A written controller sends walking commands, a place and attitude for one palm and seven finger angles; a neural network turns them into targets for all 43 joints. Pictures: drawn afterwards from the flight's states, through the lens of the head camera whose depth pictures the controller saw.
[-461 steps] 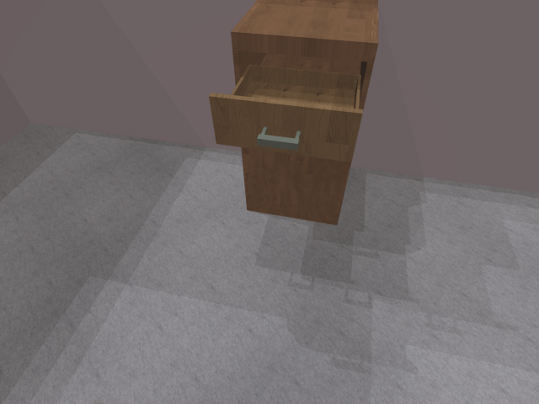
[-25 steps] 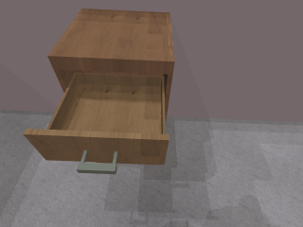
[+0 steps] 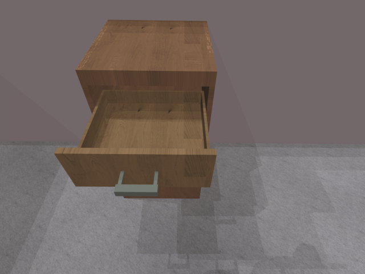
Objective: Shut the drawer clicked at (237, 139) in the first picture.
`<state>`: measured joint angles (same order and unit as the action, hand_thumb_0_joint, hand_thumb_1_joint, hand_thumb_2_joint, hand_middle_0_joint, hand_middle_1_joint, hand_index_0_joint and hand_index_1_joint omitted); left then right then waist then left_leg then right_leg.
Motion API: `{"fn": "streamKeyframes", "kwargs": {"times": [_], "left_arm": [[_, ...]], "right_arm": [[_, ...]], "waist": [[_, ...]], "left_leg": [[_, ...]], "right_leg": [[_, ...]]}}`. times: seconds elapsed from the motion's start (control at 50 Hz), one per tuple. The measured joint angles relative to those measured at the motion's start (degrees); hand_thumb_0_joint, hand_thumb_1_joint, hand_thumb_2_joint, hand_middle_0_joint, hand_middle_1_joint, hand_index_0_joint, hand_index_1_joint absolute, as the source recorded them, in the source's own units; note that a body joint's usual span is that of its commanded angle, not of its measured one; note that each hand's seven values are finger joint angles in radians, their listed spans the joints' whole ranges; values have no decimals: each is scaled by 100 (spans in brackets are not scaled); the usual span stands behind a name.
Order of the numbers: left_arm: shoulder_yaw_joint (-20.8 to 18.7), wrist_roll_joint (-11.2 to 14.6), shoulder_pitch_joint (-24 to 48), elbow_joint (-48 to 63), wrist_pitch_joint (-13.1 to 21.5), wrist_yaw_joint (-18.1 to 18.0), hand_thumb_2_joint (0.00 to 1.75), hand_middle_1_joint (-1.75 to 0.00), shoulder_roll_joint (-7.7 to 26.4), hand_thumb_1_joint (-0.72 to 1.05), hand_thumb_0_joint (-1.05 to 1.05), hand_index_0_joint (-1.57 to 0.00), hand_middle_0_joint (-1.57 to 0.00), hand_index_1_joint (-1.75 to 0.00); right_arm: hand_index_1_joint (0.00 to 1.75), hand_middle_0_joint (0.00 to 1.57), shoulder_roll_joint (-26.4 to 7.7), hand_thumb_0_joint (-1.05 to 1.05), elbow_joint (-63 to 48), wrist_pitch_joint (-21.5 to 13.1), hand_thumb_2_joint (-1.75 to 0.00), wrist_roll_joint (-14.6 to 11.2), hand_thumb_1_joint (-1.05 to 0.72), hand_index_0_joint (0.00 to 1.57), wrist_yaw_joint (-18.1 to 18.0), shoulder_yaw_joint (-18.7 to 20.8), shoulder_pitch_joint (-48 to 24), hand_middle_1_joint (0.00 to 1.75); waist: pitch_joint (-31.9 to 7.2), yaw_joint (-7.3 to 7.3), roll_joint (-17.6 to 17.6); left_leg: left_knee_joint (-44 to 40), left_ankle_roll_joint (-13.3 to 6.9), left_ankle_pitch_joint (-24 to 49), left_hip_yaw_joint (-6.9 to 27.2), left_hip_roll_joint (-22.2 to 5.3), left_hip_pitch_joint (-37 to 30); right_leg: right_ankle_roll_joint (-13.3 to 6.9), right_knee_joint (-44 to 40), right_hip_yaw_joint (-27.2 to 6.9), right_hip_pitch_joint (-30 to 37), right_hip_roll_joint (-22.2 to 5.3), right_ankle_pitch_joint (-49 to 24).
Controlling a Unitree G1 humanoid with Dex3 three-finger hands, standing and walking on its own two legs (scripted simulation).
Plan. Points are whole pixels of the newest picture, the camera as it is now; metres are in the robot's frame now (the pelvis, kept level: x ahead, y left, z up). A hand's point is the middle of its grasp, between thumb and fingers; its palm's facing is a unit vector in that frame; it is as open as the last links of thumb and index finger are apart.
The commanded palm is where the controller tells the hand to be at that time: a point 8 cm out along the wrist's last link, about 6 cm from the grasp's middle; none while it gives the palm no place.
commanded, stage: come to a stop and stand still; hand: left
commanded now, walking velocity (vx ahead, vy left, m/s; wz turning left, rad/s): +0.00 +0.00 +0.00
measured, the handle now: (138, 182) +0.35 +0.14 -0.04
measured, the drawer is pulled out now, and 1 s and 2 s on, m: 0.30 0.30 0.30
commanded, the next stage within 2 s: look again from close up in 0.30 s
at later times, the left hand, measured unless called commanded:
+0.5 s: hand out of the picture -0.06 +0.16 -0.17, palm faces +0.02 -0.99 -0.17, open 7.4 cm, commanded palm none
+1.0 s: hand out of the picture -0.01 +0.15 -0.17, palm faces +0.01 -0.98 -0.17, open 7.4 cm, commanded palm none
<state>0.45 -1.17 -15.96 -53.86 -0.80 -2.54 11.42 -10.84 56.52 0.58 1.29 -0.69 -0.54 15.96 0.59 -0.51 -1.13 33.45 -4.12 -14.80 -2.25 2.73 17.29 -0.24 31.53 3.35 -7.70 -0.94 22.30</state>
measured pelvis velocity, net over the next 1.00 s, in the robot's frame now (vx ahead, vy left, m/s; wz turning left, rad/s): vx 0.01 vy -0.01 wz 0.00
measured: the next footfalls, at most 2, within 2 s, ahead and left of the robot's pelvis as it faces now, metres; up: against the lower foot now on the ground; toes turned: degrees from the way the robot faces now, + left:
none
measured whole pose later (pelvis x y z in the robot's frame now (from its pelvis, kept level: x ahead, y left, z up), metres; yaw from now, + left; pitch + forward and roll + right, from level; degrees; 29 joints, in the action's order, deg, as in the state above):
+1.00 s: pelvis +0.01 -0.01 +0.01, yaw +0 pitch -1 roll +0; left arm 1.5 -0.7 -18.9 -61.9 0.3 -2.6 8.0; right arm -7.9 65.1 -1.2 0.3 -1.4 -1.3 16.5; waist 2.3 -0.1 1.0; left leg 24.1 -3.4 -10.4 -2.3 3.2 12.7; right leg -0.2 24.0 3.1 -4.2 -1.2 18.8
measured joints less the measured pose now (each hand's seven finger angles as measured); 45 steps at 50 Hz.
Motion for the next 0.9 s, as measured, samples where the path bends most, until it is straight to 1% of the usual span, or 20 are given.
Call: {"fn": "streamKeyframes", "kwargs": {"times": [0.12, 0.2, 0.3, 0.44, 0.64, 0.9], "left_arm": [[19, -21, -151, -112, -38, 50, 90, -30, 3, 91, 0, -20, -20, -30], [34, -16, -343, -279, -25, 56, 90, -30, -24, 91, 0, -20, -20, -30], [69, -3, -569, -546, -7, 45, 90, -30, -104, 91, 0, -20, -20, -30], [123, 10, -714, -837, 26, 24, 90, -30, -270, 91, 0, -20, -20, -30], [154, 21, -605, -933, 80, 6, 90, -30, -424, 91, 0, -20, -20, -30], [118, 35, -322, -819, 116, -4, 90, -30, -371, 91, 0, -20, -20, -30]], "right_arm": [[30, 20, 38, 0, 99, -13, -90, -12, -92, 20, 43, -36, 117, 30], [30, 20, 85, 0, 233, -25, -90, -33, -92, 20, 50, -46, 164, 30], [30, 20, 141, 0, 416, -59, -90, -66, -91, 20, 37, -49, 157, 30], [30, 20, 170, 1, 630, -106, -90, -95, -92, 20, -15, -46, 52, 30], [30, 20, 183, 1, 748, -158, -90, -107, -93, 20, -64, -43, -56, 30], [30, 20, 257, 1, 821, -171, -90, -97, -93, 20, -72, -62, 25, 30]], "waist": [[0, 22, 92], [23, 46, 138], [60, 85, 170], [112, 137, 188], [141, 127, 229], [151, 64, 225]], "left_leg": [[-493, -74, 338, -75, 103, -43], [-696, -83, 466, -70, 134, -83], [-810, -83, 513, -52, 148, -155], [-869, -69, 508, -33, 146, -260], [-853, -21, 450, -27, 102, -356], [-923, 45, 447, -6, 70, -433]], "right_leg": [[2, -202, -71, -106, -100, -195], [54, -355, -69, -89, -126, -300], [109, -489, -54, -5, -135, -362], [124, -596, -39, 124, -127, -380], [88, -655, -41, 249, -81, -364], [29, -721, -30, 322, -43, -352]]}}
